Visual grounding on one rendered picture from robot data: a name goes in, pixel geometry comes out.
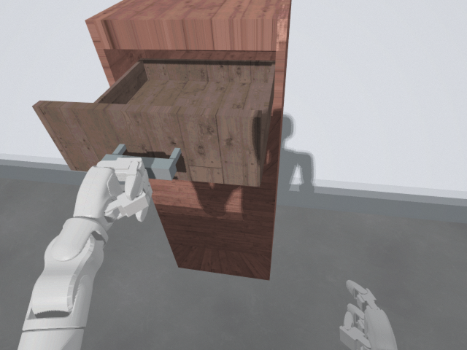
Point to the robot left hand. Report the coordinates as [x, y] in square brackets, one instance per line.
[100, 188]

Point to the handle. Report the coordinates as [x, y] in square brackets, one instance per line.
[157, 168]

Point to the left robot forearm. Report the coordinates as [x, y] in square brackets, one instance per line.
[60, 301]

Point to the cabinet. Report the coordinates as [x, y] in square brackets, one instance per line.
[219, 228]

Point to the drawer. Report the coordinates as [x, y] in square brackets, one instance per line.
[218, 112]

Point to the robot right hand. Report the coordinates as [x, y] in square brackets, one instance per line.
[374, 331]

